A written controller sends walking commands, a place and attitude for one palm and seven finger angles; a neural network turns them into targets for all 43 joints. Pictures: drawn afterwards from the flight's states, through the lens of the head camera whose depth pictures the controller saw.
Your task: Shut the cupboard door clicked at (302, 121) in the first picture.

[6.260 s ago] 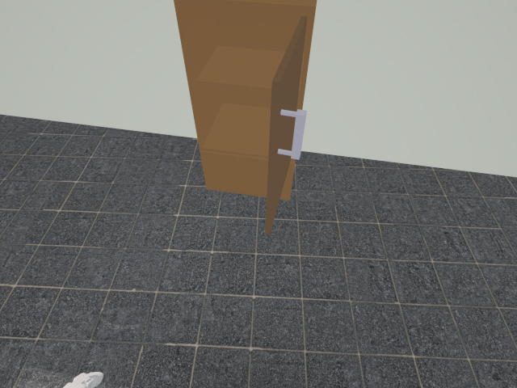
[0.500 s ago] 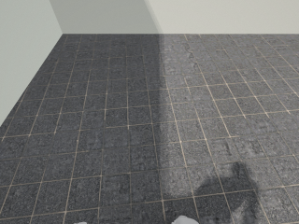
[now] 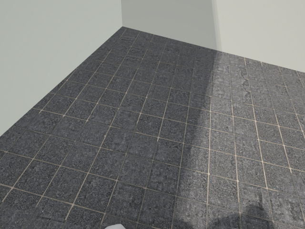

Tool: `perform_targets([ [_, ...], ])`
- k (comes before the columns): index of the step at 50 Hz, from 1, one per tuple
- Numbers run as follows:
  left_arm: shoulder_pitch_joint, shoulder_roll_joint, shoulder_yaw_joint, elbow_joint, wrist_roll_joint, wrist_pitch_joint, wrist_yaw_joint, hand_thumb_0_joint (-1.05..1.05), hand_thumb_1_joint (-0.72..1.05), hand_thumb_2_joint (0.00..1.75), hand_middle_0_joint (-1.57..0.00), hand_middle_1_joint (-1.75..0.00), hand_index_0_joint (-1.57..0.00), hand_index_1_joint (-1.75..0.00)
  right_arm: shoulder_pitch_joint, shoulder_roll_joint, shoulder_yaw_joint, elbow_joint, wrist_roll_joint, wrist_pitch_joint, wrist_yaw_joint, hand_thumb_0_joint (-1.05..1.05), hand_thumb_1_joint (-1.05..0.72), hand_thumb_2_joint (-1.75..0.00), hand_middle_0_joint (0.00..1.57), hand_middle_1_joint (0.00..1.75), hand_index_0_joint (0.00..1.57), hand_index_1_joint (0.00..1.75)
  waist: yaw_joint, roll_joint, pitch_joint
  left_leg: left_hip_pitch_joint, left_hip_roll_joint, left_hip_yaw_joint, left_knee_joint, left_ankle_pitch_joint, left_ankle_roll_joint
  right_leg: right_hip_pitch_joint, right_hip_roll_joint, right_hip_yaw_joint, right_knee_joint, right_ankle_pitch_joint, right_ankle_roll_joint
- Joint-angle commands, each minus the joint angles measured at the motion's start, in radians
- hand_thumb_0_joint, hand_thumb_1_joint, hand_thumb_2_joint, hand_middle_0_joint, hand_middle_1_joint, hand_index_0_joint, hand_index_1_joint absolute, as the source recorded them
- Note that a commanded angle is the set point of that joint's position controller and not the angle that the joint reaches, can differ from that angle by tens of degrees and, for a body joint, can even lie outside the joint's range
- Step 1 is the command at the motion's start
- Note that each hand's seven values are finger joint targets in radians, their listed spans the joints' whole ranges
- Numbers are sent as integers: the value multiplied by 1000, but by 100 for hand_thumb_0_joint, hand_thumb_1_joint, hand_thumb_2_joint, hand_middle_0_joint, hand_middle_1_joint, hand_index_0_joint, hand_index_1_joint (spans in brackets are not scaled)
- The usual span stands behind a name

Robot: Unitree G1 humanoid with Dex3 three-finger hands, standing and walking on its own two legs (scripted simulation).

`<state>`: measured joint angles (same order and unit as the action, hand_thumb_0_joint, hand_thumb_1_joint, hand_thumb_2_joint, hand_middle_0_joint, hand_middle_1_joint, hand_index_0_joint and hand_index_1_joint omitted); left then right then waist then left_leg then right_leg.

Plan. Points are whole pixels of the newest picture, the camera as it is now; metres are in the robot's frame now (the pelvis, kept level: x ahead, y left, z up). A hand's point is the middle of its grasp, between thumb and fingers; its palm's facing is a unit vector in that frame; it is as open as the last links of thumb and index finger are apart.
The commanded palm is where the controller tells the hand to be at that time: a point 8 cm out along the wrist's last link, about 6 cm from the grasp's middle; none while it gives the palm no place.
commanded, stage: walk to a spot facing it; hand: left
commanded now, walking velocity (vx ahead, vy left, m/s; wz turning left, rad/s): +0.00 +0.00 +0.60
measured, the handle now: out of the picture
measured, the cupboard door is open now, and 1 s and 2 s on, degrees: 85 85 85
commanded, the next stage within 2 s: none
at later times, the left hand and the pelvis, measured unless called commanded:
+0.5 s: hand out of the picture +0.03 +0.18 -0.13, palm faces +0.32 -0.90 -0.30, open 7.4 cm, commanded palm none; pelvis +0.00 -0.04 +0.01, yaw +18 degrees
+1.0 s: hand out of the picture -0.10 +0.22 -0.15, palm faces +0.60 -0.75 -0.27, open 7.4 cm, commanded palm none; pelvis -0.03 -0.01 +0.02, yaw +36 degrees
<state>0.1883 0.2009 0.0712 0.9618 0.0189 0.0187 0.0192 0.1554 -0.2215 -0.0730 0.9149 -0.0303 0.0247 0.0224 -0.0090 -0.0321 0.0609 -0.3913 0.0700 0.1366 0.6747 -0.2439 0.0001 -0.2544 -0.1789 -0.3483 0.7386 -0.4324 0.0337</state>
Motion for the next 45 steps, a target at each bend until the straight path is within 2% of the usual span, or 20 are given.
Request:
perform_targets([
  [1,-74,89,26,-159,3,1,3,0,90,90,-20,-30,-20,-30,201,-253,-54,-26,6,-16,-30,0,-90,-90,20,30,20,30,-81,320,-180,310,353,-578,-338,366,224,-383,65,300,500,-211,43],
  [4,-16,107,34,-114,4,1,-12,0,90,90,-20,-30,-20,-30,27,-182,-29,-90,6,-23,-36,0,-90,-90,20,30,20,30,-11,164,-134,191,211,-390,-353,191,148,-336,53,332,487,25,49],
  [6,20,109,33,-103,2,8,-11,0,90,90,-20,-30,-20,-30,17,-180,-27,-96,9,-26,-35,0,-90,-90,20,30,20,30,-3,150,-143,177,177,-362,-372,172,143,-294,62,336,432,60,53],
  [15,-8,97,24,-156,-7,9,2,0,90,90,-20,-30,-20,-30,50,-205,-54,-80,5,-2,-23,0,-90,-90,20,30,20,30,-31,168,-136,174,161,-496,-361,101,180,-193,125,333,122,-19,49],
  [18,47,100,22,-153,-13,2,5,0,90,90,-20,-30,-20,-30,21,-207,-62,-91,4,7,-19,0,-90,-90,20,30,20,30,-9,203,-148,119,125,-518,-328,155,160,-66,160,319,-42,8,35],
  [20,146,121,30,-135,-13,-4,8,0,90,90,-20,-30,-20,-30,-23,-190,-63,-110,11,15,-15,0,-90,-90,20,30,20,30,42,160,-161,-7,53,-484,-280,51,95,132,156,302,-290,137,16],
  [21,181,186,45,-135,0,-11,15,0,90,90,-20,-30,-20,-30,-25,-132,-59,-121,19,19,-9,0,-90,-90,20,30,20,30,62,2,-148,-169,-45,-393,-108,-100,26,241,-3,454,-461,45,-40],
  [22,139,284,58,-161,16,-15,19,0,90,90,-20,-30,-20,-30,-21,-71,-48,-148,21,17,-6,0,-90,-90,20,30,20,30,63,-284,-96,-329,-175,-188,180,-271,-55,222,-292,748,-568,-10,-162],
  [23,58,272,45,-187,5,-10,24,0,90,90,-20,-30,-20,-30,-33,-133,-59,-151,4,19,-5,0,-90,-90,20,30,20,30,39,-179,-74,-262,-106,-224,383,-285,-38,39,-336,694,-558,29,-198],
  [26,-76,173,17,-199,5,-24,18,0,90,90,-20,-30,-20,-30,15,-114,-57,-90,4,37,11,0,-90,-90,20,30,20,30,-39,-142,17,-232,-54,-180,578,-124,-60,-39,-156,430,-466,249,-136],
  [27,-70,163,14,-198,8,-25,19,0,90,90,-20,-30,-20,-30,29,-104,-50,-83,9,34,14,0,-90,-90,20,30,20,30,-40,-136,8,-226,-54,-158,554,-118,-68,-8,-138,382,-439,345,-126],
  [33,93,220,26,-134,13,-20,13,0,90,90,-20,-30,-20,-30,-103,-79,-24,-112,15,31,15,0,-90,-90,20,30,20,30,57,-171,-33,-131,-52,-63,244,-194,-84,158,-173,291,-355,611,-139],
  [36,105,247,38,-123,14,-14,11,0,90,90,-20,-30,-20,-30,-110,-81,-15,-117,20,19,13,0,-90,-90,20,30,20,30,71,-212,-75,-55,-63,-27,84,-212,-68,208,-189,271,-294,706,-137],
  [38,95,251,43,-120,11,-9,8,0,90,90,-20,-30,-20,-30,-69,-94,-17,-113,20,11,8,0,-90,-90,20,30,20,30,50,-204,-109,33,-74,-6,-74,-136,-57,213,-181,229,-218,722,-101],
  [39,85,248,45,-121,2,-6,5,0,90,90,-20,-30,-20,-30,-30,-118,-22,-104,17,7,6,0,-90,-90,20,30,20,30,25,-171,-124,133,-73,-11,-186,-28,-45,162,-167,194,-149,683,-64],
  [40,81,227,43,-135,-6,-3,0,0,90,90,-20,-30,-20,-30,36,-179,-38,-91,13,-3,5,0,-90,-90,20,30,20,30,-17,-51,-183,337,-5,-94,-277,165,-10,17,-138,167,10,570,-15],
  [41,56,158,30,-185,-12,-2,-10,0,90,90,-20,-30,-20,-30,113,-304,-70,-83,9,-12,-2,0,-90,-90,20,30,20,30,-66,289,-225,532,277,-459,-274,578,125,-299,6,141,239,-14,67],
  [42,-32,145,10,-218,0,7,0,0,90,90,-20,-30,-20,-30,190,-332,-75,-51,21,-5,-8,0,-90,-90,20,30,20,30,-99,313,-227,503,350,-498,-260,752,205,-364,36,250,365,-247,67],
  [43,-80,143,16,-211,-2,13,8,0,90,90,-20,-30,-20,-30,186,-300,-70,-41,19,-9,-24,0,-90,-90,20,30,20,30,-106,293,-206,442,319,-494,-257,718,218,-378,33,315,429,-205,61],
  [45,-75,146,23,-181,-8,11,-2,0,90,90,-20,-30,-20,-30,55,-241,-47,-76,10,-9,-35,0,-90,-90,20,30,20,30,-47,227,-112,307,219,-410,-281,563,185,-350,37,344,446,-65,62],
])
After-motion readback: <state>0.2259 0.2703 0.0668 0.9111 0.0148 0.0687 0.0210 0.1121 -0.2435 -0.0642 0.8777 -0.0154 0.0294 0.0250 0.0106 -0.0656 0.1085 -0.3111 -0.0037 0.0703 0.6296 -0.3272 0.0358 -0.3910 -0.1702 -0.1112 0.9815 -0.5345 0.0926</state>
